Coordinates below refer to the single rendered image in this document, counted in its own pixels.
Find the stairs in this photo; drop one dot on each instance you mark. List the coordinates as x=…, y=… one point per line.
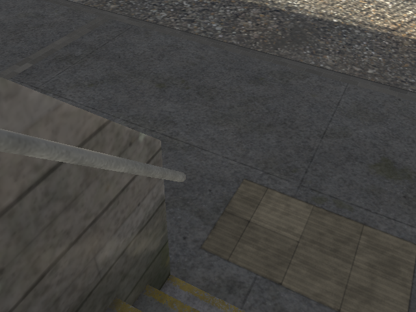
x=175, y=295

